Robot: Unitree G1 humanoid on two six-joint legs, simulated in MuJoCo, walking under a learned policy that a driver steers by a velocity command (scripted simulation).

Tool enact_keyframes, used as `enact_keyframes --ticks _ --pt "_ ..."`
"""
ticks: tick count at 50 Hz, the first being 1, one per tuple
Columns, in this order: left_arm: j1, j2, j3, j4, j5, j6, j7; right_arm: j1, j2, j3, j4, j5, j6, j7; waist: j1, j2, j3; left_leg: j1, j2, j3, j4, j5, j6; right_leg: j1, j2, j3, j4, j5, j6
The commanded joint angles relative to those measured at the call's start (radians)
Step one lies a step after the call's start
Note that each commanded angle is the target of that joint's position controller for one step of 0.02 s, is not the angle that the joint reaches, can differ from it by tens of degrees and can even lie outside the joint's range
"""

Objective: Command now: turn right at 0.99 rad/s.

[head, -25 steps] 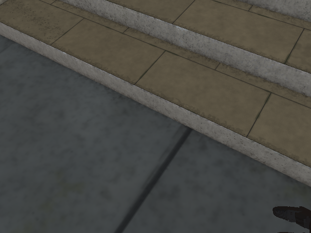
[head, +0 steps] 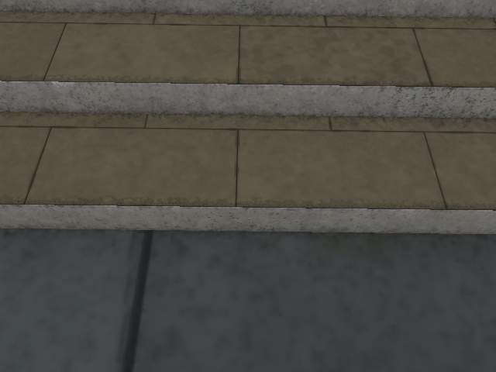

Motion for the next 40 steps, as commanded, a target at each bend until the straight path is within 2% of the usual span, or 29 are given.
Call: enact_keyframes --ticks 1,4,6,7,8,9,10,11,12,13,15,17,19,20,21,22,23,24,27,30,32,33,34,35,36,37,38,39,40 --pt "-0.059 0.068 0.016 -0.093 0.002 -0.012 -0.008 -0.019 -0.221 -0.071 -0.052 0.009 -0.012 0.01 -0.029 0.181 -0.141 0.168 0.265 -0.113 -0.102 0.252 0.191 0.004 0.003 -0.064 -0.12 0.003 -0.023" --pt "-0.07 0.07 0.023 -0.096 0.004 0.004 -0.017 -0.004 -0.232 -0.08 -0.032 0.038 -0.023 0.028 -0.017 0.19 -0.158 0.169 0.294 -0.093 -0.045 0.315 0.166 0.119 0.034 -0.088 -0.277 -0.031 -0.072" --pt "0.001 0.072 0.034 -0.067 0.007 0.01 -0.021 -0.021 -0.219 -0.077 -0.021 0.069 -0.025 0.033 0.041 0.173 -0.179 0.133 0.278 -0.053 0.063 0.311 0.107 0.281 0.076 -0.103 -0.513 0.094 -0.132" --pt "0.069 0.117 0.052 -0.037 0.011 0.008 -0.01 0.034 -0.169 -0.062 0.006 0.067 -0.026 0.038 0.058 0.087 -0.198 0.02 0.224 0.0 0.185 0.235 0.037 0.458 0.081 -0.053 -0.621 0.27 -0.174" --pt "0.133 0.24 0.08 -0.036 0.012 -0.003 0.009 0.04 -0.102 -0.036 -0.029 0.015 -0.029 0.046 0.046 -0.222 -0.226 -0.299 0.106 0.07 0.508 -0.286 -0.058 0.7 -0.171 0.28 -0.602 0.746 -0.269" --pt "0.067 0.271 0.073 -0.066 0.047 -0.028 0.01 0.001 -0.113 -0.037 -0.064 -0.004 -0.03 0.036 0.045 -0.296 -0.278 -0.48 0.021 -0.063 0.741 -0.502 -0.104 0.63 -0.338 0.454 -0.591 0.802 -0.467" --pt "0.063 0.198 0.054 -0.066 0.053 -0.051 -0.002 -0.06 -0.176 -0.053 -0.056 0.019 -0.024 0.027 0.102 -0.158 -0.284 -0.472 0.034 -0.152 0.836 -0.453 -0.095 0.587 -0.284 0.358 -0.614 0.741 -0.46" --pt "0.03 0.169 0.04 -0.043 0.047 -0.066 -0.002 -0.064 -0.164 -0.052 -0.056 0.038 -0.019 0.021 0.069 -0.138 -0.23 -0.478 0.04 -0.171 0.823 -0.372 -0.076 0.538 -0.219 0.275 -0.62 0.647 -0.401" --pt "-0.018 0.143 0.032 -0.04 0.031 -0.071 0.002 -0.038 -0.158 -0.051 -0.033 0.031 -0.014 0.01 0.042 -0.095 -0.208 -0.472 0.05 -0.185 0.788 -0.298 -0.074 0.513 -0.17 0.231 -0.625 0.561 -0.352" --pt "-0.063 0.125 0.021 -0.04 0.021 -0.07 0.006 -0.014 -0.168 -0.054 -0.024 0.02 -0.008 0.005 0.02 -0.109 -0.192 -0.444 0.042 -0.181 0.785 -0.232 -0.083 0.473 -0.151 0.202 -0.629 0.581 -0.336" --pt "-0.093 0.104 0.005 -0.038 0.033 -0.074 0.014 0.041 -0.164 -0.054 -0.003 0.021 -0.003 0.007 -0.008 -0.113 -0.207 -0.358 0.02 -0.176 0.792 -0.152 -0.095 0.421 -0.127 0.166 -0.646 0.618 -0.34" --pt "-0.099 0.087 -0.003 -0.024 0.039 -0.079 0.017 0.053 -0.144 -0.046 0.003 0.026 0.0 0.007 -0.01 -0.101 -0.197 -0.323 0.019 -0.183 0.696 -0.121 -0.101 0.413 -0.116 0.152 -0.66 0.576 -0.339" --pt "-0.101 0.079 -0.008 -0.006 0.039 -0.08 0.019 0.035 -0.117 -0.032 -0.004 0.024 0.003 0.007 0.001 -0.106 -0.177 -0.278 0.023 -0.19 0.558 -0.118 -0.1 0.404 -0.108 0.153 -0.663 0.502 -0.334" --pt "-0.054 0.098 0.001 0.013 0.029 -0.078 0.019 0.036 -0.116 -0.028 -0.005 0.025 0.0 0.015 0.026 -0.114 -0.193 -0.273 0.017 -0.17 0.514 -0.115 -0.093 0.419 -0.109 0.18 -0.711 0.237 -0.343" --pt "-0.01 0.129 0.011 0.032 0.019 -0.081 0.014 0.019 -0.125 -0.027 -0.015 0.035 -0.007 0.024 0.051 -0.143 -0.173 -0.298 0.013 -0.161 0.477 -0.119 -0.08 0.426 -0.127 0.247 -0.769 -0.055 -0.351" --pt "0.002 0.145 0.014 0.044 0.016 -0.086 0.01 -0.007 -0.142 -0.031 -0.027 0.045 -0.015 0.032 0.062 -0.167 -0.127 -0.331 0.016 -0.167 0.44 -0.127 -0.063 0.416 -0.151 0.317 -0.812 -0.226 -0.352" --pt "0.008 0.147 0.013 0.053 0.017 -0.094 0.008 -0.024 -0.155 -0.035 -0.033 0.052 -0.026 0.037 0.065 -0.164 -0.089 -0.357 0.021 -0.176 0.41 -0.136 -0.046 0.412 -0.171 0.361 -0.836 -0.297 -0.352" --pt "0.015 0.145 0.012 0.06 0.017 -0.103 0.007 -0.029 -0.155 -0.034 -0.034 0.053 -0.04 0.043 0.067 -0.148 -0.067 -0.37 0.025 -0.183 0.378 -0.141 -0.029 0.419 -0.18 0.379 -0.845 -0.31 -0.35" --pt "0.032 0.142 0.012 0.076 0.004 -0.128 0.002 -0.025 -0.125 -0.025 -0.029 0.052 -0.082 0.054 0.064 -0.113 -0.055 -0.336 0.028 -0.174 0.3 -0.149 0.005 0.415 -0.18 0.37 -0.846 -0.285 -0.342" --pt "0.013 0.139 0.01 0.076 -0.007 -0.136 -0.009 0.007 -0.099 -0.012 -0.02 0.056 -0.105 0.061 0.036 -0.093 -0.052 -0.198 0.01 -0.136 0.201 -0.134 0.028 0.323 -0.149 0.316 -0.826 -0.24 -0.332" --pt "-0.009 0.129 0.006 0.074 -0.012 -0.133 -0.015 0.087 -0.091 -0.009 0.007 0.051 -0.116 0.06 -0.015 -0.052 -0.074 -0.025 -0.022 -0.091 0.11 -0.061 0.04 0.222 -0.105 0.258 -0.754 -0.247 -0.309" --pt "-0.023 0.102 -0.003 0.069 -0.005 -0.133 -0.016 0.178 -0.099 -0.014 0.038 0.051 -0.118 0.054 -0.055 -0.027 -0.098 0.101 -0.032 -0.084 0.111 -0.07 0.043 0.14 -0.074 0.226 -0.679 -0.254 -0.291" --pt "-0.071 0.043 -0.023 0.048 0.006 -0.14 -0.02 0.319 -0.127 -0.024 0.075 0.053 -0.122 0.044 -0.116 0.034 -0.123 0.275 0.032 -0.174 0.09 -0.132 0.068 -0.012 -0.02 0.169 -0.504 -0.212 -0.25" --pt "-0.125 -0.05 -0.052 0.013 0.022 -0.159 -0.026 0.47 -0.209 -0.039 0.095 0.035 -0.122 0.035 -0.163 0.275 -0.15 0.409 0.235 -0.48 -0.045 -0.349 0.132 -0.201 0.094 0.024 -0.07 -0.18 -0.173" --pt "-0.103 -0.013 -0.046 -0.032 -0.014 -0.183 -0.028 0.445 -0.261 -0.053 0.066 0.025 -0.129 0.048 -0.129 0.33 -0.117 0.463 0.364 -0.866 -0.176 -0.7 0.271 -0.492 0.132 0.051 0.136 -0.19 -0.168" --pt "-0.126 0.04 -0.035 -0.028 -0.027 -0.194 -0.026 0.393 -0.217 -0.041 0.047 0.032 -0.135 0.052 -0.117 0.198 -0.046 0.444 0.375 -0.877 -0.195 -0.746 0.273 -0.609 0.065 0.099 0.253 -0.102 -0.175" --pt "-0.122 0.048 -0.034 -0.023 -0.016 -0.197 -0.028 0.361 -0.183 -0.029 0.032 0.029 -0.135 0.051 -0.095 0.156 -0.031 0.422 0.342 -0.786 -0.179 -0.642 0.245 -0.632 0.041 0.094 0.28 -0.005 -0.178" --pt "-0.097 0.034 -0.038 -0.007 0.003 -0.195 -0.029 0.341 -0.168 -0.018 0.021 0.023 -0.131 0.051 -0.069 0.116 -0.046 0.375 0.301 -0.699 -0.179 -0.557 0.226 -0.588 0.013 0.08 0.272 0.048 -0.171" --pt "-0.092 0.032 -0.037 -0.006 0.013 -0.194 -0.032 0.317 -0.152 -0.01 0.019 0.02 -0.125 0.051 -0.044 0.102 -0.021 0.299 0.268 -0.632 -0.2 -0.488 0.212 -0.548 -0.007 0.082 0.225 0.101 -0.16"
Velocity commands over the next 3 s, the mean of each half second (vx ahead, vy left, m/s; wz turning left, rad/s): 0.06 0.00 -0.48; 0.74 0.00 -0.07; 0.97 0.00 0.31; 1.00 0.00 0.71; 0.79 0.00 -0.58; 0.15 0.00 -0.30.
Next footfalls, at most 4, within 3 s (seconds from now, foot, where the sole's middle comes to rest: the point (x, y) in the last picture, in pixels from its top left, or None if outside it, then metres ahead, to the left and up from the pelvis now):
0.14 right None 0.04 -0.16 -0.78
0.68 left None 0.13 0.08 -0.78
1.14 right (351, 328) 0.54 -0.26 -0.78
1.66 left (293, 172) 0.98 -0.13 -0.65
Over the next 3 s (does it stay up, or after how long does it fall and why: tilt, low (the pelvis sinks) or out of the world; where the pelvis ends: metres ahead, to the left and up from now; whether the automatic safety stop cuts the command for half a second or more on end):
stays up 1.71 -0.11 0.38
